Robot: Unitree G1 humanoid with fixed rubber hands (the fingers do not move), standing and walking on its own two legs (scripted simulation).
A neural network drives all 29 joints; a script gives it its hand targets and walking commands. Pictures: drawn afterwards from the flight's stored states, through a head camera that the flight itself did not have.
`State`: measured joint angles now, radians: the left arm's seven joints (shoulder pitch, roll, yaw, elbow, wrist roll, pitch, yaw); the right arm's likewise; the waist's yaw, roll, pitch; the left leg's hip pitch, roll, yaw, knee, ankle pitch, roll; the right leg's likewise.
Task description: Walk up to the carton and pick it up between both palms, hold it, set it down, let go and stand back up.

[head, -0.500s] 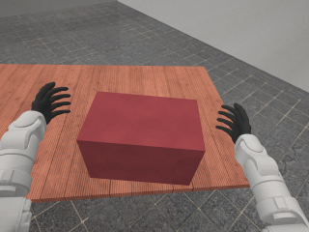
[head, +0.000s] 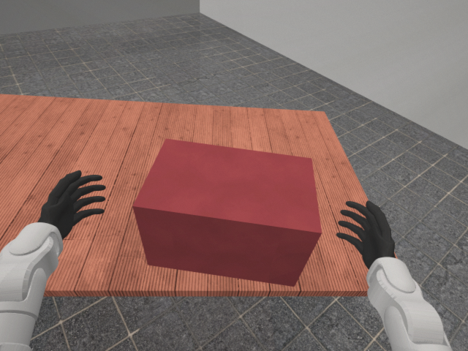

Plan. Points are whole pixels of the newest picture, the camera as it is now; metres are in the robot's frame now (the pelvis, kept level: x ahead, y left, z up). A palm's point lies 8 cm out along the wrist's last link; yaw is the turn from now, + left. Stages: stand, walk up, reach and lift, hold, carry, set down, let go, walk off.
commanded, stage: set down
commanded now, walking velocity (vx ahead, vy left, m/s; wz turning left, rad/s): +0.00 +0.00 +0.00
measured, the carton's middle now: (229, 211) +0.40 -0.01 +0.02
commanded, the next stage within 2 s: none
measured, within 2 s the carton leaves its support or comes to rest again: neither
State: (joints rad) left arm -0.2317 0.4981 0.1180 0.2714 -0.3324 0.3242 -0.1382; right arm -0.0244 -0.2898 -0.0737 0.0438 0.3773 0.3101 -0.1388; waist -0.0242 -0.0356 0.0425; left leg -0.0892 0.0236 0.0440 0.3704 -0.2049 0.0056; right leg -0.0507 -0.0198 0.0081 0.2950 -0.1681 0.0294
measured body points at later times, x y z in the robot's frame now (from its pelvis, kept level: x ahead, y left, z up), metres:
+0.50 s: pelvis +0.02 -0.01 +0.00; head +0.01 +0.01 +0.45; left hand +0.26 +0.27 +0.06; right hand +0.22 -0.23 +0.06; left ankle +0.00 +0.11 -0.75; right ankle +0.00 -0.14 -0.75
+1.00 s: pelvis +0.02 +0.00 +0.00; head +0.03 +0.01 +0.45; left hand +0.21 +0.26 +0.03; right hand +0.19 -0.22 +0.03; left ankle +0.00 +0.11 -0.75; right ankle +0.00 -0.14 -0.75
